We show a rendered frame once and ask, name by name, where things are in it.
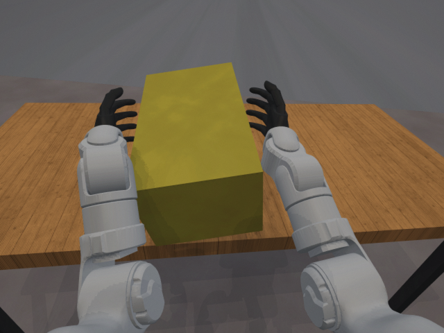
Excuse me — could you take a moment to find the left robot upper arm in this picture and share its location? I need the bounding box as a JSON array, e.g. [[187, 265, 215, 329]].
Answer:
[[47, 261, 164, 333]]

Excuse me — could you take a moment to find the carton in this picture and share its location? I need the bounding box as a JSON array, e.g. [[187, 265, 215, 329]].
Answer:
[[130, 62, 263, 246]]

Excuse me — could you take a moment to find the left robot hand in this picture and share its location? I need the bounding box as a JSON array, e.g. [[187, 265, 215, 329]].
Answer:
[[94, 87, 137, 142]]

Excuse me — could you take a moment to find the robot left forearm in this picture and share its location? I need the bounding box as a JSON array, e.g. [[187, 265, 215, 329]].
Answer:
[[77, 125, 146, 319]]

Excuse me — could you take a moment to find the table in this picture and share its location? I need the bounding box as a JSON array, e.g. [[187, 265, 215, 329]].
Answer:
[[0, 103, 444, 333]]

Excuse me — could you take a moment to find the robot right forearm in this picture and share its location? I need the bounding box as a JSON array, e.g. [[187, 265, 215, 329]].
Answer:
[[261, 126, 389, 303]]

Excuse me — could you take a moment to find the right robot upper arm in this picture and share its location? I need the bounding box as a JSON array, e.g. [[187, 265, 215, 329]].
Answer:
[[300, 253, 444, 333]]

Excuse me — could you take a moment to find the right robot hand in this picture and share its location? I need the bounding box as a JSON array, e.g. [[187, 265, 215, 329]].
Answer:
[[246, 80, 289, 136]]

